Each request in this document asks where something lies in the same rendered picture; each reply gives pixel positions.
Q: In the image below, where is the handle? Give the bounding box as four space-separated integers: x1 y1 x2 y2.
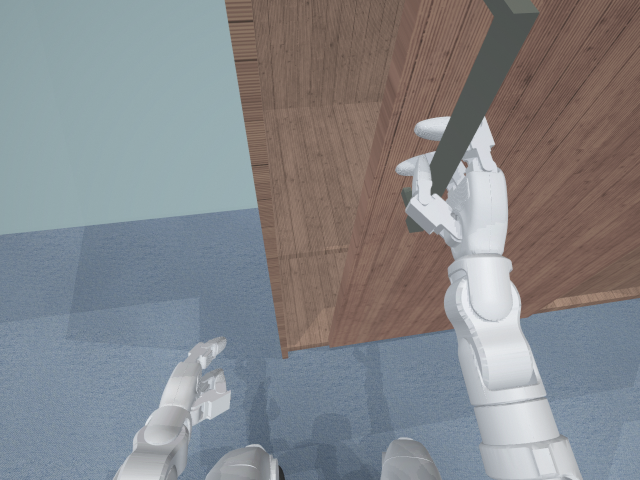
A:
401 0 540 233

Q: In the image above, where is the right robot thigh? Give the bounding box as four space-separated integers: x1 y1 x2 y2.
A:
380 439 442 480

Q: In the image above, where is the robot left hand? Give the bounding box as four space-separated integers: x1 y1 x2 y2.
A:
159 336 231 427

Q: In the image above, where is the robot right forearm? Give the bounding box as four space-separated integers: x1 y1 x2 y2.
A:
444 254 583 480

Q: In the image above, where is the robot left shin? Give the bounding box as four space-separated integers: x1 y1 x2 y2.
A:
246 444 266 452

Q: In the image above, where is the robot left forearm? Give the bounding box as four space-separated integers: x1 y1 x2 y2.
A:
113 406 192 480

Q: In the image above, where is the robot right hand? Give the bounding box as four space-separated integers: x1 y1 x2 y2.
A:
395 116 508 260

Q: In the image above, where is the wardrobe door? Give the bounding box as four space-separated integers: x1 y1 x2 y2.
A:
559 246 640 298
328 0 640 348

